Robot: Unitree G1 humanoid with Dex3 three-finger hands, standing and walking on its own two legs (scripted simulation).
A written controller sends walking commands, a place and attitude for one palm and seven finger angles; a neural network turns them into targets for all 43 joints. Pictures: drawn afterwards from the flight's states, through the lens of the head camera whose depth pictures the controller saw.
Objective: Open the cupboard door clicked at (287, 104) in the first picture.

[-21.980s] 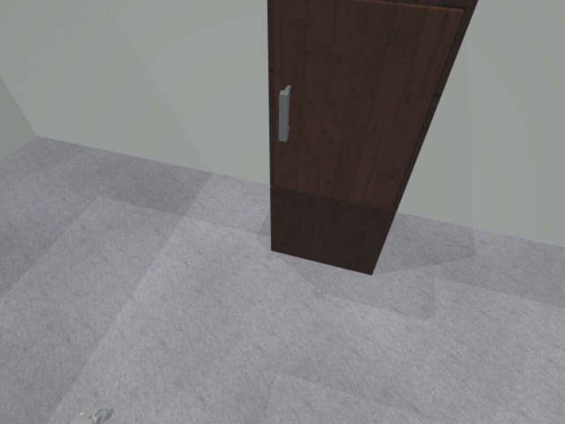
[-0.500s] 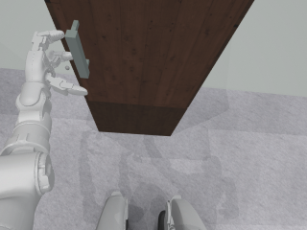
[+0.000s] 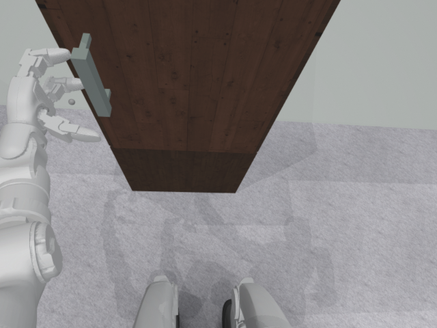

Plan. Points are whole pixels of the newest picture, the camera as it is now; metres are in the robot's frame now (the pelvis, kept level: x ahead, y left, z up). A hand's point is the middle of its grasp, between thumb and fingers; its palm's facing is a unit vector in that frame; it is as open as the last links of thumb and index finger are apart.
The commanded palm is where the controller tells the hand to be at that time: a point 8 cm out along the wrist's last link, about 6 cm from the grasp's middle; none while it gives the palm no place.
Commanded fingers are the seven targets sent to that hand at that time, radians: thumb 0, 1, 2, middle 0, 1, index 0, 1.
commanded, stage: move the hooked fingers beside the handle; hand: left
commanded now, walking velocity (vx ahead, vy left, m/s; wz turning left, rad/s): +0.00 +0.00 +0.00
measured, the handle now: (96, 78) +0.54 +0.21 +0.06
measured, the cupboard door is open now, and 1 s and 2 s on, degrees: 0 0 0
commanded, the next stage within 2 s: slide the fingers in behind the handle in 1.76 s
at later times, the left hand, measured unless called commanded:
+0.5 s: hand (64, 98) +0.49 +0.25 +0.05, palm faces -0.01 -1.00 -0.01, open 14.2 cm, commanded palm +0.48 +0.29 +0.06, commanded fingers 0.00 -0.50 0.30 -0.30 -1.20 -0.30 -1.20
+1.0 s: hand (48, 96) +0.49 +0.28 +0.06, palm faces -0.01 -1.00 -0.03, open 14.0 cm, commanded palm +0.48 +0.30 +0.06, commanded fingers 0.00 -0.50 0.30 -0.30 -1.20 -0.30 -1.20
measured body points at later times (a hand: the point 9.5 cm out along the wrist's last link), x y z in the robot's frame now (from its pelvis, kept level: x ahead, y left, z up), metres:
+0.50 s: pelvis +0.00 +0.00 +0.00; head +0.15 +0.04 +0.42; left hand +0.49 +0.31 +0.06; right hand +0.03 -0.27 -0.11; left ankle +0.03 +0.10 -0.64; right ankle +0.01 -0.13 -0.64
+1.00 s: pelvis -0.01 +0.01 -0.01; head +0.15 +0.05 +0.41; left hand +0.49 +0.33 +0.06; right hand +0.01 -0.27 -0.11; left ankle +0.03 +0.10 -0.64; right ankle +0.01 -0.13 -0.64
